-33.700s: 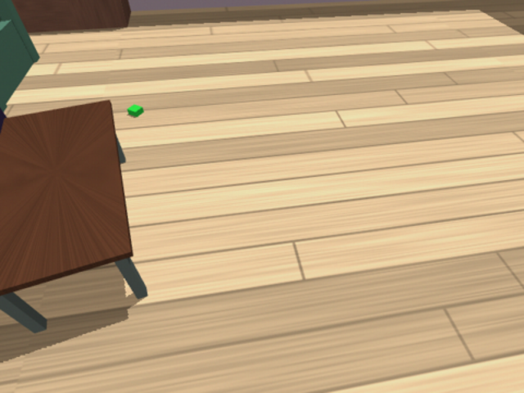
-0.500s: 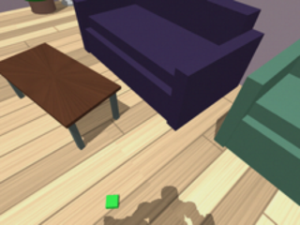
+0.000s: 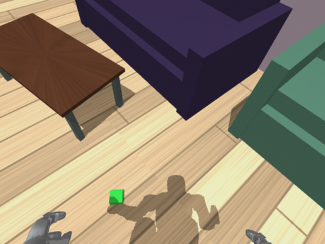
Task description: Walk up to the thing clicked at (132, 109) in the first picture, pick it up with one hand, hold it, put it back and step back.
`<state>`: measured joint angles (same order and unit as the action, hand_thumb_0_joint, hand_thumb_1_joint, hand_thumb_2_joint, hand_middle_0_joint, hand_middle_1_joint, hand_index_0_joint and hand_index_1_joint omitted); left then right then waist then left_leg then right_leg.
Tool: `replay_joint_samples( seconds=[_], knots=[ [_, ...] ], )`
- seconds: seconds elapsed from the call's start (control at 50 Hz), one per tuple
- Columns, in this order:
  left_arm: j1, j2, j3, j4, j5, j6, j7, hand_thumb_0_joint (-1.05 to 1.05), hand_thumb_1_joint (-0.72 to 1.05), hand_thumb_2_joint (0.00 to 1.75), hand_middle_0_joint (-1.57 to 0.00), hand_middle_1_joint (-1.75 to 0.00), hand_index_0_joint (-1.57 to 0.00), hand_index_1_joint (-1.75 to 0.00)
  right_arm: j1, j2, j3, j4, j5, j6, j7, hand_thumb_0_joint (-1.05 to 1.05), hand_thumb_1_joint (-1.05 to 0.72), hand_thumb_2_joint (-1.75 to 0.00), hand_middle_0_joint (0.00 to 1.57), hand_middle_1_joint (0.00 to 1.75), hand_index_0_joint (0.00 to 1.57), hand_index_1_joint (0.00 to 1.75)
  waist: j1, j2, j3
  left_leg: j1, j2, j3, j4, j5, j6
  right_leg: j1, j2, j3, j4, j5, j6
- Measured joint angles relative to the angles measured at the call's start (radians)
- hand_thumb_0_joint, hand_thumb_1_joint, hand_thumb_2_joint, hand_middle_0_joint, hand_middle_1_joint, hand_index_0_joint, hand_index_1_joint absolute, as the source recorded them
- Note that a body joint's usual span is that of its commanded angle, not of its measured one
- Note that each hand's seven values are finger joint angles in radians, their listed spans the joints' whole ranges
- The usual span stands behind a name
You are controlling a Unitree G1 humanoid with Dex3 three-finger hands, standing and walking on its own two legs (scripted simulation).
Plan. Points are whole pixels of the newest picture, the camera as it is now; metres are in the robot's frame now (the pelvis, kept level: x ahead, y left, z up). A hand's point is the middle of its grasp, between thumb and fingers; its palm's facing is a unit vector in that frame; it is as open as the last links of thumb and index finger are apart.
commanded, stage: rise first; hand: left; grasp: from above
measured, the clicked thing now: (116, 197) +0.42 +0.21 -0.74
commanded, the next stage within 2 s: none
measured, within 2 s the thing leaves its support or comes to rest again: neither
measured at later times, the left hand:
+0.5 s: hand out of the picture +0.13 +0.26 -0.22, palm faces -0.17 -0.88 -0.45, open 12.8 cm
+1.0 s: hand (81, 227) +0.23 +0.29 -0.42, palm faces -0.45 -0.46 -0.77, open 12.8 cm
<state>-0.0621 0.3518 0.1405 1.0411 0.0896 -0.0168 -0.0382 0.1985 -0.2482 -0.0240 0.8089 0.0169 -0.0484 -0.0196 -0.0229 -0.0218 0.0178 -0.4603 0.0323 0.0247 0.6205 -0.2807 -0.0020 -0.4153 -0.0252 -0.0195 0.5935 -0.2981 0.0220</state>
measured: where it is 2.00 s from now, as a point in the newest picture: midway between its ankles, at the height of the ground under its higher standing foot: outside the picture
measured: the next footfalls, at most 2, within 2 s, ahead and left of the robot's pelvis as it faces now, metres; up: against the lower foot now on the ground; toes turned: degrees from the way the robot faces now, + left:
none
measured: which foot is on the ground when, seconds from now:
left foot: down 0.00-1.00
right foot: down 0.00-1.00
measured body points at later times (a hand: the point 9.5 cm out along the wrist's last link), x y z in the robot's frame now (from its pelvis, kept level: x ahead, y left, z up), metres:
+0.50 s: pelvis -0.01 +0.00 -0.08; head +0.10 +0.02 +0.36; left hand +0.14 +0.31 -0.19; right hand +0.17 -0.25 -0.17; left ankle +0.02 +0.12 -0.73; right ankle +0.00 -0.14 -0.73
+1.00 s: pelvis -0.06 +0.00 -0.27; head +0.14 +0.01 +0.13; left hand +0.25 +0.31 -0.37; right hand +0.13 -0.28 -0.39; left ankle +0.01 +0.12 -0.73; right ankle +0.00 -0.14 -0.73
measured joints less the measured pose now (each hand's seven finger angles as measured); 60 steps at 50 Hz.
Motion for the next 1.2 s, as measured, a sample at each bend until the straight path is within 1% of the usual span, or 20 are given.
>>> replay_joint_samples(
  seconds=[0.04, 0.1, 0.18, 0.26, 0.36, 0.46, 0.54, 0.6, 0.66, 0.7, 0.76, 0.82, 0.88, 0.92, 0.98, 1.06, 1.12, 1.2],
  knots=[
    [0.012, 0.001, 0.002, -0.038, 0.03, 0.022, -0.003, 0.01, 0.36, 0.85, -0.25, -0.67, -0.24, -0.68, 0.022, 0.011, -0.005, -0.029, 0.0, 0.006, 0.001, 0.01, -0.9, -0.9, 0.21, 0.3, 0.2, 0.29, -0.002, 0.003, -0.015, -0.028, 0.003, 0.0, 0.034, -0.018, -0.001, -0.027, 0.002, 0.002, 0.031, -0.016, -0.001],
    [0.039, -0.006, -0.007, -0.083, 0.063, 0.072, 0.0, 0.01, 0.16, 0.84, -0.26, -0.74, -0.26, -0.75, 0.047, 0.012, -0.006, -0.067, 0.002, 0.012, 0.006, 0.01, -0.89, -0.9, 0.21, 0.3, 0.2, 0.29, -0.006, 0.015, -0.039, -0.071, 0.005, -0.002, 0.084, -0.044, 0.001, -0.066, 0.003, 0.001, 0.074, -0.038, 0.001],
    [0.081, -0.016, -0.007, -0.131, 0.088, 0.118, 0.013, 0.0, -0.08, 0.82, -0.29, -0.79, -0.28, -0.8, 0.053, 0.006, -0.01, -0.117, 0.001, -0.003, 0.013, 0.01, -0.89, -0.9, 0.21, 0.3, 0.2, 0.29, -0.008, 0.027, -0.062, -0.155, 0.008, -0.005, 0.176, -0.086, 0.004, -0.147, 0.004, 0.001, 0.162, -0.079, 0.003],
    [0.129, -0.025, 0.008, -0.205, 0.109, 0.122, 0.02, 0.0, -0.22, 0.81, -0.3, -0.81, -0.29, -0.83, 0.044, 0.001, -0.019, -0.158, -0.006, -0.036, 0.015, 0.01, -0.89, -0.9, 0.21, 0.3, 0.2, 0.29, -0.002, 0.024, -0.082, -0.273, 0.01, -0.011, 0.299, -0.137, 0.005, -0.264, 0.004, -0.001, 0.286, -0.132, 0.005],
    [0.2, -0.026, 0.017, -0.35, 0.139, 0.104, 0.024, 0.0, -0.29, 0.8, -0.32, -0.82, -0.3, -0.84, 0.01, 0.004, -0.027, -0.189, -0.016, -0.063, 0.007, 0.01, -0.9, -0.9, 0.21, 0.3, 0.2, 0.29, 0.007, 0.014, -0.094, -0.4, 0.012, -0.019, 0.438, -0.195, 0.003, -0.391, 0.004, -0.003, 0.429, -0.195, 0.004],
    [0.255, -0.023, 0.009, -0.469, 0.162, 0.131, 0.026, 0.0, -0.32, 0.79, -0.34, -0.81, -0.32, -0.84, -0.023, 0.012, -0.023, -0.214, -0.02, -0.072, 0.004, 0.01, -0.9, -0.9, 0.21, 0.3, 0.2, 0.29, 0.008, 0.016, -0.108, -0.485, 0.014, -0.031, 0.523, -0.228, 0.002, -0.47, 0.004, -0.011, 0.511, -0.23, 0.002],
    [0.282, -0.019, -0.003, -0.526, 0.184, 0.159, 0.027, 0.0, -0.32, 0.79, -0.35, -0.79, -0.33, -0.82, -0.038, 0.017, -0.014, -0.235, -0.021, -0.082, 0.004, 0.01, -0.91, -0.9, 0.21, 0.3, 0.2, 0.29, 0.007, 0.024, -0.129, -0.545, 0.015, -0.039, 0.576, -0.247, 0.001, -0.526, 0.005, -0.017, 0.561, -0.25, 0.001],
    [0.27, -0.008, -0.009, -0.52, 0.211, 0.158, 0.028, 0.0, -0.33, 0.79, -0.35, -0.79, -0.33, -0.82, -0.045, 0.015, -0.008, -0.248, -0.023, -0.096, 0.006, 0.01, -0.91, -0.9, 0.21, 0.3, 0.2, 0.29, 0.007, 0.027, -0.146, -0.605, 0.013, -0.045, 0.627, -0.263, 0.001, -0.584, 0.003, -0.02, 0.614, -0.269, 0.0],
    [0.222, 0.014, -0.004, -0.469, 0.26, 0.124, 0.03, 0.0, -0.34, 0.79, -0.35, -0.79, -0.33, -0.82, -0.059, 0.007, -0.005, -0.255, -0.028, -0.116, 0.012, 0.01, -0.92, -0.9, 0.21, 0.3, 0.2, 0.29, 0.005, 0.025, -0.165, -0.7, 0.011, -0.047, 0.706, -0.286, 0.0, -0.679, 0.001, -0.019, 0.699, -0.297, -0.002],
    [0.185, 0.034, 0.0, -0.438, 0.303, 0.088, 0.031, 0.0, -0.33, 0.78, -0.36, -0.79, -0.33, -0.82, -0.072, -0.001, -0.008, -0.256, -0.031, -0.129, 0.019, 0.01, -0.92, -0.9, 0.21, 0.3, 0.2, 0.3, 0.004, 0.022, -0.177, -0.778, 0.01, -0.049, 0.774, -0.305, -0.001, -0.759, -0.001, -0.017, 0.772, -0.32, -0.002],
    [0.131, 0.061, -0.007, -0.418, 0.372, 0.024, 0.036, 0.0, -0.32, 0.77, -0.36, -0.79, -0.34, -0.81, -0.092, -0.017, -0.019, -0.248, -0.032, -0.139, 0.03, 0.01, -0.91, -0.9, 0.21, 0.3, 0.2, 0.3, 0.003, 0.02, -0.191, -0.905, 0.009, -0.051, 0.884, -0.334, -0.002, -0.887, -0.003, -0.014, 0.889, -0.354, -0.001],
    [0.064, 0.079, -0.012, -0.392, 0.445, -0.045, 0.06, 0.0, -0.31, 0.77, -0.36, -0.79, -0.35, -0.81, -0.112, -0.032, -0.029, -0.229, -0.031, -0.138, 0.039, 0.01, -0.91, -0.9, 0.21, 0.3, 0.2, 0.3, 0.004, 0.021, -0.204, -1.034, 0.011, -0.054, 0.997, -0.36, -0.002, -1.016, -0.002, -0.01, 1.005, -0.383, -0.001],
    [-0.015, 0.095, -0.005, -0.356, 0.521, -0.09, 0.102, 0.0, -0.3, 0.77, -0.37, -0.78, -0.35, -0.81, -0.131, -0.043, -0.035, -0.206, -0.029, -0.128, 0.049, 0.01, -0.92, -0.91, 0.21, 0.3, 0.2, 0.29, 0.003, 0.023, -0.205, -1.158, 0.013, -0.058, 1.105, -0.378, -0.002, -1.139, 0.001, -0.008, 1.115, -0.404, -0.002],
    [-0.066, 0.107, -0.002, -0.341, 0.563, -0.1, 0.129, 0.0, -0.3, 0.77, -0.36, -0.79, -0.34, -0.81, -0.142, -0.046, -0.041, -0.191, -0.029, -0.119, 0.055, 0.01, -0.92, -0.91, 0.21, 0.3, 0.2, 0.29, 0.002, 0.024, -0.196, -1.231, 0.014, -0.062, 1.169, -0.384, -0.003, -1.213, 0.003, -0.008, 1.181, -0.411, -0.003],
    [-0.146, 0.125, -0.008, -0.313, 0.617, -0.108, 0.159, 0.0, -0.31, 0.79, -0.35, -0.79, -0.33, -0.81, -0.151, -0.045, -0.048, -0.167, -0.031, -0.109, 0.061, 0.01, -0.93, -0.91, 0.21, 0.3, 0.2, 0.29, 0.004, 0.029, -0.179, -1.33, 0.016, -0.069, 1.248, -0.381, -0.003, -1.31, 0.006, -0.009, 1.261, -0.411, -0.005],
    [-0.267, 0.153, -0.015, -0.227, 0.692, -0.127, 0.186, 0.0, -0.32, 0.8, -0.34, -0.79, -0.32, -0.81, -0.146, -0.039, -0.045, -0.13, -0.04, -0.096, 0.066, 0.01, -0.94, -0.91, 0.21, 0.3, 0.2, 0.29, 0.004, 0.035, -0.162, -1.445, 0.018, -0.081, 1.338, -0.37, -0.002, -1.422, 0.011, -0.014, 1.348, -0.4, -0.006],
    [-0.347, 0.181, -0.017, -0.167, 0.741, -0.144, 0.203, 0.0, -0.32, 0.81, -0.34, -0.77, -0.32, -0.8, -0.131, -0.029, -0.039, -0.108, -0.047, -0.086, 0.067, 0.01, -0.94, -0.91, 0.21, 0.3, 0.2, 0.29, -0.003, 0.036, -0.154, -1.515, 0.02, -0.09, 1.399, -0.362, -0.002, -1.488, 0.015, -0.019, 1.405, -0.392, -0.006],
    [-0.44, 0.218, -0.021, -0.082, 0.803, -0.166, 0.219, 0.0, -0.31, 0.81, -0.35, -0.76, -0.33, -0.78, -0.107, -0.018, -0.028, -0.084, -0.055, -0.072, 0.07, 0.01, -0.93, -0.91, 0.21, 0.3, 0.2, 0.29, -0.022, 0.038, -0.141, -1.582, 0.019, -0.101, 1.463, -0.352, 0.0, -1.549, 0.017, -0.025, 1.464, -0.382, -0.004]
  ],
)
